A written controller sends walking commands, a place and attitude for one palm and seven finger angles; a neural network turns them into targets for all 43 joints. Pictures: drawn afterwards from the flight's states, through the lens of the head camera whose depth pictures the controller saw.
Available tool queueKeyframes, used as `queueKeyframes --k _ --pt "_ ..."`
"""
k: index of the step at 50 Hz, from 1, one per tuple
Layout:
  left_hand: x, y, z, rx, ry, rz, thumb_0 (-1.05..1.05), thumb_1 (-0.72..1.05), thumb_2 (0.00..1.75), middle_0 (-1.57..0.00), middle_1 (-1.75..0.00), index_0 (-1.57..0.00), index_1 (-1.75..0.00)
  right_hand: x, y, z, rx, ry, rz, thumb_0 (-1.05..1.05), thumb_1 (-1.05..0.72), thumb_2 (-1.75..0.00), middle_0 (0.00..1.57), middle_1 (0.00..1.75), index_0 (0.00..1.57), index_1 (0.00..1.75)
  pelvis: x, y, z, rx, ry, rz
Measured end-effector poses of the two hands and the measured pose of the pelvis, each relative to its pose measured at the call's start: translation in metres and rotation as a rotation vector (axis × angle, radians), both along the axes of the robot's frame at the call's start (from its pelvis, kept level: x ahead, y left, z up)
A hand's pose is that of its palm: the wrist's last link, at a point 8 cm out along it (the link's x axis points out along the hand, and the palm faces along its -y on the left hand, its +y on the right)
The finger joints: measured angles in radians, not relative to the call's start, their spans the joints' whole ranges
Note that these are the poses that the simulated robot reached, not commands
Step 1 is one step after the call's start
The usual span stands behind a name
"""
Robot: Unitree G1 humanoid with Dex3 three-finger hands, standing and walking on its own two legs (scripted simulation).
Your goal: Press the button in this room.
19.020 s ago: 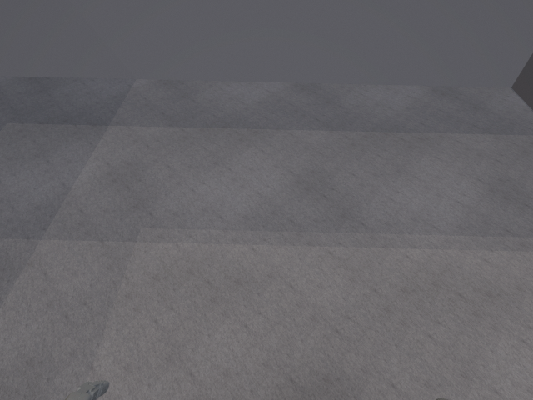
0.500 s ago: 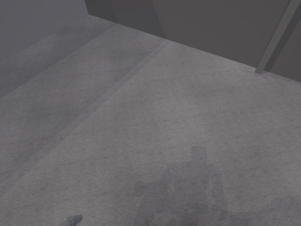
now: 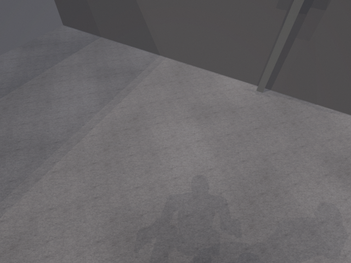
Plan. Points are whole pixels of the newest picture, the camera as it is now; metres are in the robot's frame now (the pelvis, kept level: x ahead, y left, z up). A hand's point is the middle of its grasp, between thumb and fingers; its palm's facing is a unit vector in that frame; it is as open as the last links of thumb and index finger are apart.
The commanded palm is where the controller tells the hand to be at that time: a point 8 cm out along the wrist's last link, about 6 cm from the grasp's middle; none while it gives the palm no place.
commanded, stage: turn or walk to find it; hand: left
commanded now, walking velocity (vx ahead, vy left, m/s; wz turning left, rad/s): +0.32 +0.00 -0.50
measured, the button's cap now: out of the picture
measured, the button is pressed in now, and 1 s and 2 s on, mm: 0 0 0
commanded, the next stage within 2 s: stand and wait in 2.00 s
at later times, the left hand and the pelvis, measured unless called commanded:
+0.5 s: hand (164, 197) +0.34 +0.06 -0.18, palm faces -0.34 -0.92 -0.21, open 7.4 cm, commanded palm none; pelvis +0.15 -0.08 -0.03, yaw -17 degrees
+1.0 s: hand (172, 187) +0.37 +0.05 -0.17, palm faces -0.23 -0.96 -0.17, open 7.3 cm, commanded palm none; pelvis +0.36 -0.13 +0.00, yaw -18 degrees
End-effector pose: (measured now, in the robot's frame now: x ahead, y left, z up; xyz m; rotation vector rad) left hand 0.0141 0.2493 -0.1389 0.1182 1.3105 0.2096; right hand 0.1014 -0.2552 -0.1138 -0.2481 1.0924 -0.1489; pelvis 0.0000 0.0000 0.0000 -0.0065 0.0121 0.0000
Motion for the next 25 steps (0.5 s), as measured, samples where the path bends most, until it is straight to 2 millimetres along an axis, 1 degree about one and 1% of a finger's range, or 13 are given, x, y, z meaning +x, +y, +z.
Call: queueKeyframes --k 2,5,9,11,13,16,18,20,23,25 --pt "0.004 0.009 -0.004 -0.005 0.030 -0.021 0.00 0.90 0.90 -0.20 -0.30 -0.21 -0.30 -0.006 0.006 0.003 -0.006 -0.019 -0.027 0.01 -0.91 -0.90 0.20 0.30 0.20 0.30 0.004 0.006 0.000 0.001 -0.010 -0.027" --pt "0.023 0.018 0.003 -0.012 0.042 -0.067 0.01 0.91 0.90 -0.20 -0.30 -0.20 -0.30 -0.026 0.012 0.007 0.000 0.011 -0.084 0.01 -0.91 -0.90 0.20 0.30 0.20 0.30 0.017 0.012 0.007 -0.014 -0.017 -0.065" --pt "0.068 0.023 0.012 -0.002 0.001 -0.126 0.01 0.91 0.90 -0.20 -0.30 -0.20 -0.30 -0.058 0.018 0.005 0.016 0.108 -0.160 0.01 -0.91 -0.90 0.20 0.30 0.20 0.30 0.037 0.011 0.013 -0.025 -0.015 -0.107" --pt "0.095 0.020 0.013 0.005 -0.018 -0.160 0.01 0.91 0.90 -0.20 -0.30 -0.20 -0.30 -0.073 0.020 0.002 0.029 0.158 -0.207 0.01 -0.91 -0.90 0.20 0.30 0.20 0.30 0.048 0.008 0.012 -0.020 -0.014 -0.134" --pt "0.123 0.011 0.012 0.008 -0.028 -0.199 0.01 0.91 0.90 -0.20 -0.30 -0.20 -0.30 -0.088 0.023 -0.002 0.045 0.210 -0.257 0.01 -0.91 -0.90 0.20 0.30 0.20 0.30 0.060 0.002 0.010 -0.014 -0.011 -0.161" --pt "0.171 -0.012 0.009 0.002 -0.039 -0.269 0.01 0.91 0.90 -0.20 -0.30 -0.20 -0.30 -0.109 0.026 -0.009 0.076 0.293 -0.335 0.01 -0.91 -0.90 0.20 0.30 0.20 0.30 0.080 -0.010 0.006 -0.006 -0.006 -0.201" --pt "0.206 -0.035 0.006 -0.006 -0.052 -0.325 0.01 0.91 0.90 -0.20 -0.30 -0.20 -0.30 -0.120 0.027 -0.013 0.101 0.353 -0.385 0.01 -0.91 -0.90 0.20 0.30 0.20 0.30 0.095 -0.020 0.002 -0.002 -0.001 -0.225" --pt "0.245 -0.063 0.002 -0.015 -0.076 -0.385 0.01 0.91 0.90 -0.20 -0.30 -0.20 -0.30 -0.129 0.027 -0.018 0.130 0.414 -0.434 0.01 -0.91 -0.90 0.20 0.30 0.20 0.30 0.111 -0.033 -0.004 0.002 0.004 -0.246" --pt "0.303 -0.109 -0.006 -0.022 -0.145 -0.461 0.01 0.91 0.90 -0.20 -0.30 -0.20 -0.30 -0.135 0.021 -0.030 0.177 0.503 -0.498 0.01 -0.91 -0.90 0.20 0.30 0.20 0.30 0.139 -0.059 -0.018 0.009 0.006 -0.276" --pt "0.330 -0.135 -0.009 -0.023 -0.199 -0.487 0.00 0.91 0.90 -0.20 -0.30 -0.20 -0.30 -0.128 0.009 -0.038 0.202 0.543 -0.524 0.01 -0.91 -0.90 0.20 0.30 0.20 0.30 0.154 -0.076 -0.025 0.012 -0.003 -0.298"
